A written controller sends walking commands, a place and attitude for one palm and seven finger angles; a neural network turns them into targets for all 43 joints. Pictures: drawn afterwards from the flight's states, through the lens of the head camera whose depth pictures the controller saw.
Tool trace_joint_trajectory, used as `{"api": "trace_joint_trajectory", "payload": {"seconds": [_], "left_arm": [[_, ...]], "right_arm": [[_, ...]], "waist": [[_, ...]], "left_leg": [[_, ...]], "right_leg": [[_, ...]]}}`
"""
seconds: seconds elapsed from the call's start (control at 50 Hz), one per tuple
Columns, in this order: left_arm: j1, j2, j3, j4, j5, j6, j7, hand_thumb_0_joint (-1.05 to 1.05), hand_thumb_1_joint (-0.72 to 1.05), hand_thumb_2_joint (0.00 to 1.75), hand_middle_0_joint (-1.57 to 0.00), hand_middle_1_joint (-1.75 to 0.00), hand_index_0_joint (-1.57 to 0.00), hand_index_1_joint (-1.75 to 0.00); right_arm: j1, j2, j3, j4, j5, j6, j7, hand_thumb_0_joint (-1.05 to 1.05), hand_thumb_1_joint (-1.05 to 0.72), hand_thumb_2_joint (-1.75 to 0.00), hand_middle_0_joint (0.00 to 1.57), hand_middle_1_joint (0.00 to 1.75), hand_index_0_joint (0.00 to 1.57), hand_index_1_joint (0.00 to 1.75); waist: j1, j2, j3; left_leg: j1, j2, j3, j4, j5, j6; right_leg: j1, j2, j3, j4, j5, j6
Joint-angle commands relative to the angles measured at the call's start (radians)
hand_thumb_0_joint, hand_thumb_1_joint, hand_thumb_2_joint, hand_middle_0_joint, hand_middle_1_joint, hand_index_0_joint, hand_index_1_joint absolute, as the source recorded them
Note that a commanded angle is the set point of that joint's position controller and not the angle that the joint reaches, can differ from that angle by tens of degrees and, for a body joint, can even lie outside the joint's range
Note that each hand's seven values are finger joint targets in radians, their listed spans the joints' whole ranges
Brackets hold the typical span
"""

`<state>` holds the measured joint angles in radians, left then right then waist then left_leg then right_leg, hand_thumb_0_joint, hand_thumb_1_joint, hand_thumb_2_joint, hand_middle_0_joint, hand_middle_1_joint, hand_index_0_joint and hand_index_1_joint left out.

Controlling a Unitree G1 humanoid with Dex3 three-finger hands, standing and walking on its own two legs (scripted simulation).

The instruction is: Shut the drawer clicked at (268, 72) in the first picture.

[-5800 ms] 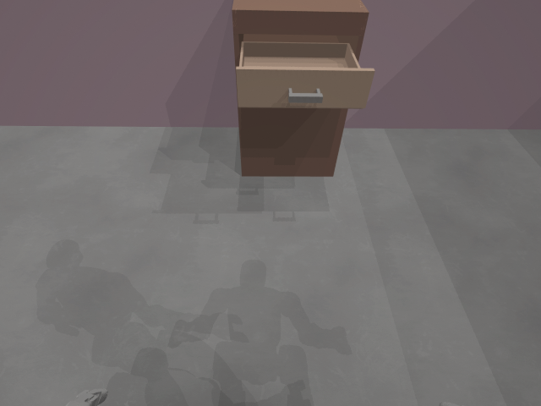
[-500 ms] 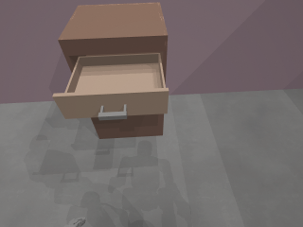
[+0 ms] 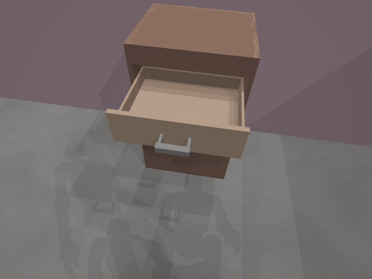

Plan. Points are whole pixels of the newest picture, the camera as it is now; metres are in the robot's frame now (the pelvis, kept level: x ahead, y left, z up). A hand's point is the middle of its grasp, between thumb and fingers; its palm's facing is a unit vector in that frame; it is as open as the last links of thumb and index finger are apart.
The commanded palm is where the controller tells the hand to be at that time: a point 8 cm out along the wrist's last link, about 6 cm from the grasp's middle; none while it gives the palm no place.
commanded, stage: take the last steps up to it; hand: left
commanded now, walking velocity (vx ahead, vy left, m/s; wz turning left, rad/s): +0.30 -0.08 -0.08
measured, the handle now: (173, 144) +0.52 +0.11 -0.09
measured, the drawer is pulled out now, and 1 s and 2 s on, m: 0.29 0.29 0.29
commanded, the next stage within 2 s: come to a stop and stand still in 0.54 s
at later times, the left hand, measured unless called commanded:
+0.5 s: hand (149, 219) +0.30 +0.15 -0.17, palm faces -0.08 -0.97 -0.24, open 7.4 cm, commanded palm none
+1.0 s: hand (161, 230) +0.27 +0.11 -0.17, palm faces +0.02 -0.97 -0.24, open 7.3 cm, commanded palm none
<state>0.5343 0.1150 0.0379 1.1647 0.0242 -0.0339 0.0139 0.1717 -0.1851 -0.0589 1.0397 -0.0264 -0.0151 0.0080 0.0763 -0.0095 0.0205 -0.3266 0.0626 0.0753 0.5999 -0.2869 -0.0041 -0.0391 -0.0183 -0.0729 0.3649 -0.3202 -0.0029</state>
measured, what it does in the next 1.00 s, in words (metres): walks ahead: left foot, then right foot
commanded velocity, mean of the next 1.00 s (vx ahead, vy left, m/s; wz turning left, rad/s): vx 0.06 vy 0.00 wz -0.01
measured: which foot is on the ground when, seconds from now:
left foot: up 0.00-0.00, down 0.02-0.50, up 0.52-1.00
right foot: down 0.00-0.02, up 0.04-0.48, down 0.50-1.00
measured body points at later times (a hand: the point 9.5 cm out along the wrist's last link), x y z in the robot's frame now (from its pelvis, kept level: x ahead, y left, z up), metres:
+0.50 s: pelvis +0.16 -0.04 -0.02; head +0.19 -0.06 +0.43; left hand +0.30 +0.20 -0.15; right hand +0.05 -0.24 -0.18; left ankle +0.04 +0.12 -0.74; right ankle +0.27 -0.14 -0.74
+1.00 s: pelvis +0.23 -0.07 +0.00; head +0.25 -0.08 +0.45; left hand +0.27 +0.16 -0.15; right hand +0.27 -0.30 -0.16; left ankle +0.21 +0.06 -0.71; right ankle +0.27 -0.14 -0.74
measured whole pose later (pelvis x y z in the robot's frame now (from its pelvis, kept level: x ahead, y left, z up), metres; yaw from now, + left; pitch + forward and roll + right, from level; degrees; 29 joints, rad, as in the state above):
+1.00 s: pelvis +0.23 -0.07 +0.00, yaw -3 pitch +0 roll +1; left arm 0.24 0.14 0.04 1.06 0.03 0.00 0.05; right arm 0.20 -0.16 -0.05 1.06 -0.01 0.05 -0.03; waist 0.03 0.01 0.04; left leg -0.33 0.01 0.03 0.80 -0.47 -0.06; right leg -0.28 0.01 -0.13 0.47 -0.19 -0.09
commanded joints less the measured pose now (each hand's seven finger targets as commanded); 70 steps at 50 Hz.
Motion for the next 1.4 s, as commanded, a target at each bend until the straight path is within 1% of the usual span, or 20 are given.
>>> {"api": "trace_joint_trajectory", "payload": {"seconds": [0.0, 0.02, 0.04, 0.1, 0.16, 0.3, 0.38, 0.44, 0.46, 0.48, 0.5, 0.58, 0.64, 0.78, 0.9, 0.98, 1.04, 1.1, 1.28, 1.38], "left_arm": [[-0.007, 0.064, 0.009, -0.060, -0.014, -0.021, -0.006, 0.00, 0.90, 0.90, -0.20, -0.30, -0.20, -0.30], [-0.056, 0.085, 0.010, -0.091, -0.005, -0.020, -0.004, 0.00, 0.90, 0.90, -0.20, -0.30, -0.20, -0.30], [-0.100, 0.099, 0.017, -0.106, 0.003, -0.014, -0.006, 0.00, 0.90, 0.90, -0.20, -0.30, -0.20, -0.30], [-0.106, 0.082, 0.027, -0.069, 0.008, 0.004, -0.022, 0.00, 0.90, 0.90, -0.20, -0.30, -0.20, -0.30], [-0.092, 0.051, 0.030, -0.072, 0.008, 0.017, -0.026, 0.00, 0.90, 0.90, -0.20, -0.30, -0.20, -0.30], [-0.292, 0.081, 0.029, -0.172, 0.003, 0.026, -0.038, 0.00, 0.90, 0.90, -0.20, -0.30, -0.20, -0.30], [-0.390, 0.100, 0.029, -0.212, -0.004, 0.018, -0.037, 0.00, 0.90, 0.90, -0.20, -0.30, -0.20, -0.30], [-0.193, 0.139, 0.043, -0.152, 0.000, -0.003, -0.033, 0.00, 0.90, 0.90, -0.20, -0.30, -0.20, -0.30], [-0.068, 0.193, 0.058, -0.110, 0.005, -0.017, -0.026, 0.00, 0.90, 0.90, -0.20, -0.30, -0.20, -0.30], [0.008, 0.298, 0.081, -0.096, 0.008, -0.026, -0.011, 0.00, 0.90, 0.90, -0.20, -0.30, -0.20, -0.30], [0.010, 0.338, 0.081, -0.102, -0.015, -0.022, -0.008, 0.00, 0.90, 0.90, -0.20, -0.30, -0.20, -0.30], [-0.296, 0.191, 0.040, -0.178, -0.016, -0.015, 0.005, 0.00, 0.90, 0.90, -0.20, -0.30, -0.20, -0.30], [-0.332, 0.137, 0.017, -0.176, -0.008, -0.022, 0.010, 0.00, 0.90, 0.90, -0.20, -0.30, -0.20, -0.30], [-0.244, 0.175, 0.018, -0.143, -0.002, -0.002, 0.035, 0.00, 0.90, 0.90, -0.20, -0.30, -0.20, -0.30], [-0.219, 0.211, 0.036, -0.133, 0.007, 0.019, 0.047, 0.00, 0.90, 0.90, -0.20, -0.30, -0.20, -0.30], [-0.237, 0.231, 0.042, -0.131, 0.010, 0.028, 0.048, 0.00, 0.90, 0.90, -0.20, -0.30, -0.20, -0.30], [-0.266, 0.223, 0.037, -0.131, 0.003, 0.037, 0.045, 0.00, 0.90, 0.90, -0.20, -0.30, -0.20, -0.30], [-0.252, 0.124, 0.016, -0.141, -0.008, 0.046, 0.035, 0.00, 0.90, 0.90, -0.20, -0.30, -0.20, -0.30], [-0.169, 0.124, 0.001, -0.072, 0.006, 0.063, 0.020, 0.00, 0.90, 0.90, -0.20, -0.30, -0.20, -0.30], [-0.151, 0.142, 0.000, -0.066, 0.011, 0.051, 0.021, 0.00, 0.90, 0.90, -0.20, -0.30, -0.20, -0.30]], "right_arm": [[0.303, -0.191, -0.040, 0.034, -0.002, -0.055, -0.027, 0.00, -0.90, -0.90, 0.20, 0.30, 0.20, 0.30], [0.362, -0.234, -0.045, 0.034, 0.003, -0.043, -0.033, 0.00, -0.90, -0.90, 0.20, 0.30, 0.20, 0.30], [0.323, -0.223, -0.043, 0.021, 0.002, -0.036, -0.036, 0.00, -0.90, -0.90, 0.20, 0.30, 0.20, 0.30], [0.178, -0.080, -0.004, -0.002, 0.007, -0.051, -0.038, 0.00, -0.90, -0.90, 0.20, 0.30, 0.20, 0.30], [0.204, -0.036, -0.003, 0.000, 0.007, -0.069, -0.042, 0.00, -0.90, -0.90, 0.20, 0.30, 0.20, 0.30], [0.240, -0.081, -0.004, 0.011, 0.000, -0.072, -0.042, 0.00, -0.90, -0.90, 0.20, 0.30, 0.20, 0.30], [0.252, -0.111, -0.015, 0.024, -0.010, -0.057, -0.039, 0.00, -0.90, -0.90, 0.20, 0.30, 0.20, 0.30], [0.229, -0.134, -0.017, 0.027, -0.002, -0.046, -0.035, 0.00, -0.90, -0.90, 0.20, 0.30, 0.20, 0.30], [0.234, -0.111, -0.014, 0.029, 0.007, -0.048, -0.027, 0.00, -0.90, -0.90, 0.20, 0.30, 0.20, 0.30], [0.303, -0.036, -0.002, 0.020, 0.019, -0.049, -0.017, 0.00, -0.90, -0.90, 0.20, 0.30, 0.20, 0.30], [0.298, -0.050, 0.002, -0.001, 0.025, -0.038, -0.026, 0.00, -0.90, -0.90, 0.20, 0.30, 0.20, 0.30], [0.253, -0.020, -0.007, 0.030, 0.007, -0.014, -0.021, 0.00, -0.90, -0.90, 0.20, 0.30, 0.20, 0.30], [0.311, 0.018, 0.007, 0.061, -0.002, 0.014, -0.024, 0.00, -0.90, -0.90, 0.20, 0.30, 0.20, 0.30], [0.221, 0.011, 0.017, 0.039, 0.026, 0.049, -0.039, 0.00, -0.90, -0.90, 0.20, 0.30, 0.20, 0.30], [0.130, -0.021, 0.004, -0.001, 0.020, 0.064, -0.035, 0.00, -0.90, -0.90, 0.20, 0.30, 0.20, 0.30], [0.132, -0.012, 0.004, -0.004, 0.027, 0.059, -0.032, 0.00, -0.90, -0.90, 0.20, 0.30, 0.20, 0.30], [0.195, 0.002, 0.009, 0.021, 0.026, 0.048, -0.031, 0.00, -0.90, -0.90, 0.20, 0.30, 0.20, 0.30], [0.146, -0.094, 0.005, -0.004, 0.013, 0.026, -0.037, 0.00, -0.90, -0.90, 0.20, 0.30, 0.20, 0.30], [0.059, -0.088, 0.024, -0.006, 0.017, 0.026, -0.039, 0.00, -0.90, -0.90, 0.20, 0.30, 0.20, 0.30], [0.147, -0.063, 0.023, 0.016, 0.017, 0.043, -0.025, 0.00, -0.90, -0.90, 0.20, 0.30, 0.20, 0.30]], "waist": [[-0.171, 0.267, -0.096], [-0.188, 0.249, -0.080], [-0.179, 0.123, 0.002], [-0.105, 0.125, 0.123], [-0.074, 0.121, 0.108], [-0.077, 0.152, 0.140], [-0.105, 0.143, 0.154], [-0.009, 0.055, 0.020], [0.046, -0.027, -0.074], [0.055, -0.305, -0.210], [0.032, -0.292, -0.252], [-0.082, -0.036, -0.038], [-0.132, -0.047, 0.023], [-0.080, -0.022, -0.059], [-0.049, -0.093, -0.054], [-0.057, -0.097, -0.076], [-0.089, -0.099, -0.108], [-0.048, 0.186, -0.058], [-0.016, 0.075, 0.113], [-0.041, -0.071, 0.216]], "left_leg": [[0.553, 0.293, -0.363, -0.274, -0.009, 0.098], [0.511, 0.407, -0.507, -0.383, -0.062, 0.165], [0.419, 0.419, -0.476, -0.404, -0.102, 0.196], [0.188, 0.284, -0.255, -0.449, 0.011, 0.139], [0.193, 0.225, -0.111, -0.430, 0.283, 0.138], [0.261, 0.216, -0.050, -0.404, 0.453, 0.163], [0.233, 0.239, -0.048, -0.351, 0.465, 0.145], [0.191, 0.182, 0.004, -0.099, 0.525, 0.100], [0.092, 0.121, 0.040, 0.104, 0.394, 0.065], [-0.111, -0.022, 0.091, 0.409, -0.100, 0.022], [-0.147, -0.049, -0.029, 0.620, -0.335, 0.029], [-0.146, 0.061, -0.085, 0.700, -0.077, 0.024], [-0.076, 0.052, -0.064, 0.579, -0.011, 0.000], [-0.043, 0.008, -0.068, 0.264, -0.124, -0.052], [-0.053, -0.023, -0.082, 0.240, -0.190, -0.059], [0.022, -0.030, -0.064, 0.103, -0.163, -0.052], [0.204, -0.041, -0.031, -0.167, 0.071, -0.038], [0.144, 0.175, -0.208, -0.299, 0.346, 0.059], [-0.080, 0.093, -0.158, -0.369, -0.125, 0.076], [-0.059, 0.020, -0.126, -0.329, -0.303, 0.060]], "right_leg": [[-0.493, -0.017, 0.008, 0.439, -0.099, -0.034], [-0.582, -0.001, 0.023, 0.626, -0.242, -0.025], [-0.616, -0.048, 0.060, 0.715, -0.213, -0.033], [-0.562, -0.106, 0.076, 0.770, -0.009, -0.016], [-0.564, -0.094, 0.052, 0.765, 0.083, 0.005], [-0.630, -0.105, 0.024, 0.537, 0.160, 0.006], [-0.481, -0.074, -0.015, 0.327, 0.114, -0.023], [-0.140, -0.001, -0.056, 0.182, 0.183, -0.047], [0.065, -0.050, 0.014, 0.144, 0.226, -0.065], [0.255, -0.298, 0.354, 0.051, 0.312, -0.155], [0.205, -0.402, 0.516, -0.057, 0.370, -0.221], [-0.190, -0.282, 0.283, -0.135, 0.095, -0.197], [-0.349, -0.225, 0.141, -0.180, 0.201, -0.161], [-0.163, -0.298, 0.185, -0.050, 0.740, -0.200], [-0.112, -0.335, 0.229, 0.002, 0.866, -0.245], [-0.110, -0.315, 0.216, 0.018, 0.768, -0.232], [-0.182, -0.245, 0.174, 0.052, 0.519, -0.141], [-0.228, -0.051, 0.033, 0.152, 0.108, -0.016], [-0.141, -0.050, 0.069, 0.138, 0.099, -0.005], [-0.299, -0.070, 0.169, -0.049, -0.183, -0.008]]}}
